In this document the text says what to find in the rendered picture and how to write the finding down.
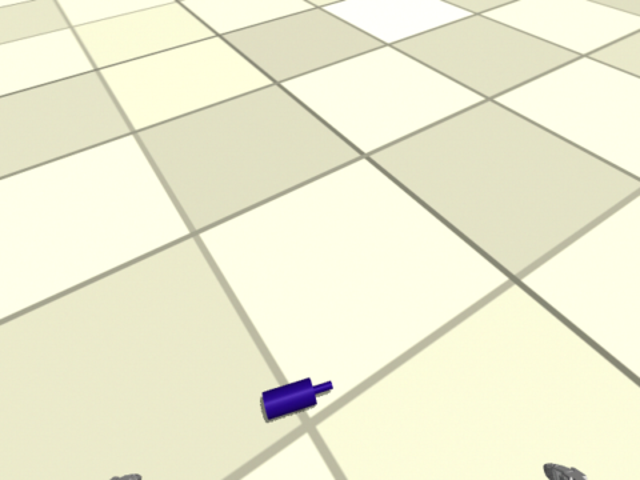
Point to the right robot hand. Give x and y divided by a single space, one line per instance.
559 472

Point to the bottle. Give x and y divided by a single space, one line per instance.
292 397

